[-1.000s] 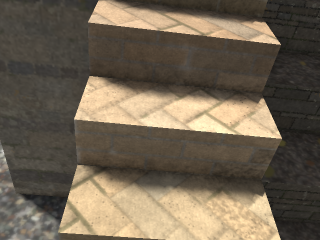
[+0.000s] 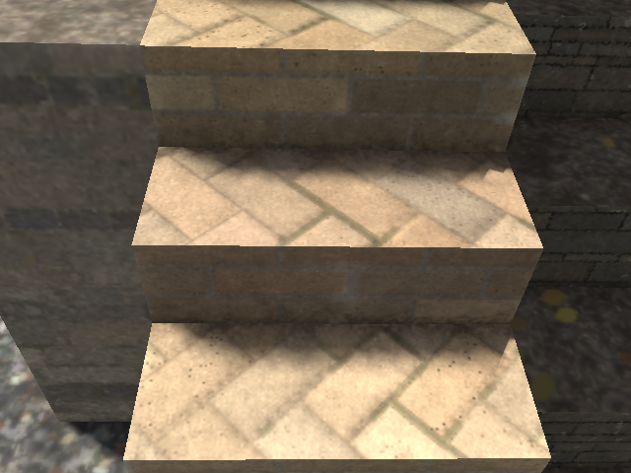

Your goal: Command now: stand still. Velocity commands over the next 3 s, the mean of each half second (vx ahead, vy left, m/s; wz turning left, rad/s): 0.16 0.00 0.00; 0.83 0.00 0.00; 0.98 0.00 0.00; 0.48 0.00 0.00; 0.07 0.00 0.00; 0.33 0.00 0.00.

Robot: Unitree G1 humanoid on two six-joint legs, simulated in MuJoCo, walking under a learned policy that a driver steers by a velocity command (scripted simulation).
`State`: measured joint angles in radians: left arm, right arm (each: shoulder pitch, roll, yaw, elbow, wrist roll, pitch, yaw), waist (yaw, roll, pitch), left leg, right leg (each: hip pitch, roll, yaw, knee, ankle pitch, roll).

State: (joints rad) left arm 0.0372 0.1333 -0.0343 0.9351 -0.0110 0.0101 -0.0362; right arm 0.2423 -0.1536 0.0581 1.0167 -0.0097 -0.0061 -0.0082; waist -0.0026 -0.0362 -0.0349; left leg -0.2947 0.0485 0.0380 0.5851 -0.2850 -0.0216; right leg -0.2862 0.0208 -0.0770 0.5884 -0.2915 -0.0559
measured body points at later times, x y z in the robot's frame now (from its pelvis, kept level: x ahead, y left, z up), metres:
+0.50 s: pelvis +0.03 -0.01 +0.00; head +0.03 +0.00 +0.45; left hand +0.07 +0.25 -0.15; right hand +0.10 -0.24 -0.14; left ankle +0.02 +0.13 -0.72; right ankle +0.01 -0.08 -0.73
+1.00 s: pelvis +0.12 +0.00 +0.01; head +0.13 +0.00 +0.46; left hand +0.37 +0.24 -0.04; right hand +0.26 -0.24 -0.11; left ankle +0.03 +0.13 -0.73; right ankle +0.06 -0.11 -0.47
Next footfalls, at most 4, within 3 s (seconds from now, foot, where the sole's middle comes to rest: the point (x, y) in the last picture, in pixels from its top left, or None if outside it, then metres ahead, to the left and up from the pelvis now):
1.16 right None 0.29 -0.18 -0.57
1.70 left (286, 392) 0.53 0.06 -0.38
2.20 right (407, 378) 0.56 -0.13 -0.38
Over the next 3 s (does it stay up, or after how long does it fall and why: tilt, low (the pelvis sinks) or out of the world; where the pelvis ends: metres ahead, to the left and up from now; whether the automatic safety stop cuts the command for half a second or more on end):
stays up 0.54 -0.04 0.40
